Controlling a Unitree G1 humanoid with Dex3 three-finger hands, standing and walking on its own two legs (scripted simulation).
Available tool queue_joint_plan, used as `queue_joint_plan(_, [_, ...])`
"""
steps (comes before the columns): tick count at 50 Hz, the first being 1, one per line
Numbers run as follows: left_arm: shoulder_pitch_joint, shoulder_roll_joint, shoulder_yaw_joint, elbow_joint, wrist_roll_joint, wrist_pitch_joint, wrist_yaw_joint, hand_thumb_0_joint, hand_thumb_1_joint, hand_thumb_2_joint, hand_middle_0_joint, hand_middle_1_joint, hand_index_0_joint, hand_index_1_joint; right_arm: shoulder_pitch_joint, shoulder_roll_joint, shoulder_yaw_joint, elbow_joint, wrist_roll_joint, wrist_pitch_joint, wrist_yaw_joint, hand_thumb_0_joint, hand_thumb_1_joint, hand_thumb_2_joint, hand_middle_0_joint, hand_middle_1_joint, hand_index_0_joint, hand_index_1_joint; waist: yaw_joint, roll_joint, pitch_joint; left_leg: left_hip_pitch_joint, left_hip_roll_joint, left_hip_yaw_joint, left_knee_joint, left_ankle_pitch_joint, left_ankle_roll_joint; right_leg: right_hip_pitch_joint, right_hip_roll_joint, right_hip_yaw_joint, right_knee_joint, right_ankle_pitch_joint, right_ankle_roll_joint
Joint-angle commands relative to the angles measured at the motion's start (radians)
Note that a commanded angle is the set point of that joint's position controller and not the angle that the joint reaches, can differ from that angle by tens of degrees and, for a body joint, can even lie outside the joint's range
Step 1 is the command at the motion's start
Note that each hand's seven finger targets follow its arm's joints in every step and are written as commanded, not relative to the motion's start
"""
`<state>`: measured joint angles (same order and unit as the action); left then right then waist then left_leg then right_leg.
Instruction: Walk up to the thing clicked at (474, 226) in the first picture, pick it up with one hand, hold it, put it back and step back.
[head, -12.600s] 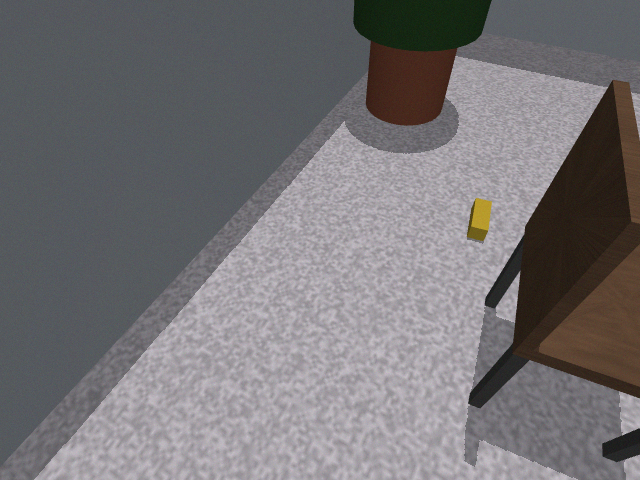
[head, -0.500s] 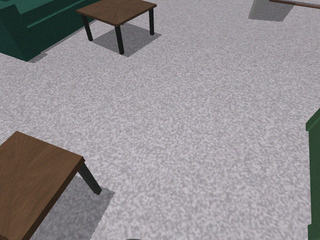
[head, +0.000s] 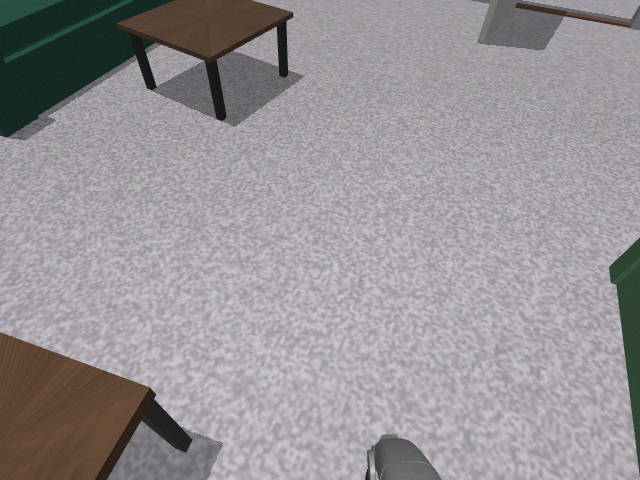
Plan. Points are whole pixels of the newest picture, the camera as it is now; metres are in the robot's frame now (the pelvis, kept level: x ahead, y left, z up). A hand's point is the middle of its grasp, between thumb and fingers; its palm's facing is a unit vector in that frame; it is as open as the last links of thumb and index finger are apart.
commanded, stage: walk up
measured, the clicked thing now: out of the picture +0.11 +1.26 -0.74
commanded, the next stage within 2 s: none
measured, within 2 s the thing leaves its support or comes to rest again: neither
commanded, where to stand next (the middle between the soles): +0.47 -0.06 m, yaw +1 degrees
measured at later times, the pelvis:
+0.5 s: pelvis +0.21 -0.05 -0.01, yaw +5 degrees
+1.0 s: pelvis +0.37 -0.09 -0.03, yaw +19 degrees
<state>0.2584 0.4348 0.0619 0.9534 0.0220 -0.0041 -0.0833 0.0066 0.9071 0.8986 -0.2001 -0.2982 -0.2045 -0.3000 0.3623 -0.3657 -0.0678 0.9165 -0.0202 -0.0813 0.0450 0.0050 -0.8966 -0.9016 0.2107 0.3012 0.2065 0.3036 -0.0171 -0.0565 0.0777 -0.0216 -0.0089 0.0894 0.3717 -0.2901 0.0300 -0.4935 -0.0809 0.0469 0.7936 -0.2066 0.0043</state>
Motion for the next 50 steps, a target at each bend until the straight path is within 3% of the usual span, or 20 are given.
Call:
queue_joint_plan(1, [-0.155,0.144,0.04,-0.14,-0.001,-0.038,-0.005,0.0,0.9,0.9,-0.2,-0.3,-0.2,-0.3,0.011,-0.291,-0.073,-0.098,0.01,-0.027,-0.021,0.0,-0.9,-0.9,0.2,0.3,0.2,0.3,-0.042,0.156,0.079,-0.065,0.233,-0.141,-0.146,0.214,0.146,-0.01,-0.007,-0.053,-0.16,0.065,-0.019])
queue_joint_plan(5, [-0.115,0.128,0.047,-0.141,-0.004,-0.049,0.003,0.0,0.9,0.9,-0.2,-0.3,-0.2,-0.3,0.003,-0.299,-0.076,-0.129,0.009,-0.012,-0.031,0.0,-0.9,-0.9,0.2,0.3,0.2,0.3,-0.011,0.161,-0.016,-0.027,0.253,-0.135,0.013,0.451,0.132,0.151,0.031,-0.093,-0.23,0.037,-0.056])
queue_joint_plan(7, [0.03,0.166,0.071,-0.105,-0.003,-0.059,0.017,0.0,0.9,0.9,-0.2,-0.3,-0.2,-0.3,0.018,-0.268,-0.061,-0.145,0.014,-0.006,-0.035,0.0,-0.9,-0.9,0.2,0.3,0.2,0.3,0.068,0.048,-0.133,-0.067,0.184,-0.072,0.307,0.554,0.092,0.402,0.069,-0.112,-0.316,0.057,-0.087])
queue_joint_plan(8, [0.15,0.221,0.095,-0.081,0.001,-0.068,0.029,0.0,0.9,0.9,-0.2,-0.3,-0.2,-0.3,0.056,-0.217,-0.041,-0.153,0.016,-0.005,-0.035,0.0,-0.9,-0.9,0.2,0.3,0.2,0.3,0.115,-0.083,-0.217,-0.201,0.129,-0.048,0.538,0.391,0.063,0.589,-0.004,-0.013,-0.337,0.011,-0.109])
queue_joint_plan(9, [0.209,0.304,0.113,-0.093,-0.001,-0.074,0.039,0.0,0.9,0.9,-0.2,-0.3,-0.2,-0.3,0.104,-0.167,-0.018,-0.177,0.029,-0.006,-0.032,0.0,-0.9,-0.9,0.2,0.3,0.2,0.3,0.118,-0.284,-0.275,-0.454,-0.015,-0.008,0.754,-0.056,0.017,0.754,-0.258,0.423,-0.418,-0.033,-0.205])
queue_joint_plan(10, [0.186,0.322,0.115,-0.099,-0.018,-0.069,0.04,0.0,0.9,0.9,-0.2,-0.3,-0.2,-0.3,0.059,-0.259,-0.038,-0.159,0.026,0.001,-0.043,0.0,-0.9,-0.9,0.2,0.3,0.2,0.3,0.133,-0.24,-0.222,-0.576,-0.024,-0.072,0.842,-0.257,0.014,0.742,-0.345,0.608,-0.472,0.026,-0.312])
queue_joint_plan(11, [0.151,0.302,0.112,-0.113,-0.032,-0.064,0.047,0.0,0.9,0.9,-0.2,-0.3,-0.2,-0.3,0.029,-0.284,-0.044,-0.142,0.02,0.0,-0.051,0.0,-0.9,-0.9,0.2,0.3,0.2,0.3,0.126,-0.164,-0.156,-0.573,0.017,-0.137,0.894,-0.255,0.007,0.645,-0.354,0.566,-0.469,0.099,-0.337])
queue_joint_plan(14, [0.056,0.204,0.076,-0.152,-0.038,-0.069,0.061,0.0,0.9,0.9,-0.2,-0.3,-0.2,-0.3,0.044,-0.221,-0.033,-0.117,0.038,0.003,-0.036,0.0,-0.9,-0.9,0.2,0.3,0.2,0.3,0.051,-0.075,-0.045,-0.476,0.045,-0.182,0.836,-0.134,0.011,0.402,-0.199,0.184,-0.439,0.367,-0.251])
queue_joint_plan(18, [-0.058,0.187,0.079,-0.24,-0.013,-0.081,0.052,0.0,0.9,0.9,-0.2,-0.3,-0.2,-0.3,0.068,-0.206,-0.044,-0.14,0.034,0.03,-0.011,0.0,-0.9,-0.9,0.2,0.3,0.2,0.3,0.011,-0.12,-0.023,-0.487,0.088,-0.105,0.72,0.026,-0.032,0.302,-0.189,-0.018,-0.51,0.173,-0.241])
queue_joint_plan(21, [-0.069,0.195,0.084,-0.282,-0.004,-0.078,0.041,0.0,0.9,0.9,-0.2,-0.3,-0.2,-0.3,0.009,-0.227,-0.054,-0.161,0.021,0.035,0.006,0.0,-0.9,-0.9,0.2,0.3,0.2,0.3,0.037,-0.095,0.037,-0.518,0.145,-0.078,0.506,0.061,-0.056,0.252,-0.217,-0.033,-0.57,-0.088,-0.238])
queue_joint_plan(25, [-0.003,0.205,0.093,-0.272,0.003,-0.064,0.022,0.0,0.9,0.9,-0.2,-0.3,-0.2,-0.3,-0.022,-0.204,-0.055,-0.182,0.011,0.004,0.015,0.0,-0.9,-0.9,0.2,0.3,0.2,0.3,0.078,-0.111,-0.009,-0.366,0.108,-0.021,0.295,0.175,-0.042,0.257,-0.175,-0.117,-0.446,-0.041,-0.187])
queue_joint_plan(29, [-0.036,0.183,0.081,-0.313,0.013,-0.037,0.021,0.0,0.9,0.9,-0.2,-0.3,-0.2,-0.3,0.212,-0.274,-0.09,-0.108,0.009,-0.011,-0.021,0.0,-0.9,-0.9,0.2,0.3,0.2,0.3,-0.047,0.093,-0.13,-0.016,0.012,0.041,0.245,0.095,0.014,0.124,-0.124,-0.164,-0.096,-0.046,-0.141])
queue_joint_plan(30, [-0.006,0.128,0.065,-0.317,0.013,-0.03,0.022,0.0,0.9,0.9,-0.2,-0.3,-0.2,-0.3,0.303,-0.326,-0.106,-0.091,0.006,-0.018,-0.041,0.0,-0.9,-0.9,0.2,0.3,0.2,0.3,-0.103,0.25,-0.143,0.073,0.069,-0.098,0.149,-0.035,0.063,0.026,-0.062,-0.188,0.181,-0.058,-0.109])
queue_joint_plan(31, [0.038,0.06,0.052,-0.329,0.009,-0.026,0.019,0.0,0.9,0.9,-0.2,-0.3,-0.2,-0.3,0.291,-0.41,-0.117,-0.119,-0.007,-0.023,-0.058,0.0,-0.9,-0.9,0.2,0.3,0.2,0.3,-0.067,0.445,-0.107,0.12,0.319,-0.586,0.025,-0.057,0.146,-0.201,0.087,-0.187,0.415,-0.372,-0.048])
queue_joint_plan(32, [0.048,0.173,0.078,-0.332,-0.002,-0.017,0.028,0.0,0.9,0.9,-0.2,-0.3,-0.2,-0.3,0.248,-0.408,-0.112,-0.166,0.021,-0.028,-0.064,0.0,-0.9,-0.9,0.2,0.3,0.2,0.3,-0.045,0.268,-0.15,0.154,0.438,-0.899,-0.071,0.011,0.27,-0.254,0.072,-0.034,0.498,-0.359,-0.044])
queue_joint_plan(33, [-0.005,0.205,0.075,-0.322,0.005,-0.014,0.037,0.0,0.9,0.9,-0.2,-0.3,-0.2,-0.3,0.193,-0.4,-0.113,-0.173,0.027,-0.03,-0.072,0.0,-0.9,-0.9,0.2,0.3,0.2,0.3,-0.031,0.205,-0.079,0.066,0.457,-0.918,-0.08,0.027,0.291,-0.274,0.011,0.025,0.522,-0.32,-0.044])
queue_joint_plan(35, [-0.021,0.199,0.076,-0.295,-0.005,-0.013,0.043,0.0,0.9,0.9,-0.2,-0.3,-0.2,-0.3,0.131,-0.339,-0.08,-0.197,0.025,-0.035,-0.084,0.0,-0.9,-0.9,0.2,0.3,0.2,0.3,-0.005,0.126,-0.057,-0.06,0.349,-0.595,-0.023,0.253,0.212,-0.188,-0.041,0.054,0.495,-0.225,-0.045])
queue_joint_plan(38, [0.048,0.176,0.082,-0.267,-0.008,0.011,0.025,0.0,0.9,0.9,-0.2,-0.3,-0.2,-0.3,0.122,-0.315,-0.067,-0.192,0.031,-0.047,-0.094,0.0,-0.9,-0.9,0.2,0.3,0.2,0.3,0.037,0.156,-0.065,-0.178,0.252,-0.368,0.045,0.398,0.165,-0.066,-0.049,0.023,0.371,-0.167,-0.031])
queue_joint_plan(47, [0.011,0.136,0.072,-0.24,-0.026,0.014,0.043,0.0,0.9,0.9,-0.2,-0.3,-0.2,-0.3,-0.012,-0.346,-0.061,-0.252,-0.005,-0.014,-0.088,0.0,-0.9,-0.9,0.2,0.3,0.2,0.3,0.051,0.297,-0.04,-0.451,0.176,-0.258,0.178,0.503,0.156,0.208,0.028,-0.102,-0.014,-0.054,-0.025])
queue_joint_plan(50, [0.12,0.192,0.093,-0.183,-0.014,-0.008,0.06,0.0,0.9,0.9,-0.2,-0.3,-0.2,-0.3,-0.019,-0.252,-0.033,-0.262,0.014,0.026,-0.093,0.0,-0.9,-0.9,0.2,0.3,0.2,0.3,0.11,0.073,-0.124,-0.505,0.036,-0.187,0.515,0.191,0.067,0.379,0.008,-0.039,-0.253,0.032,-0.057])
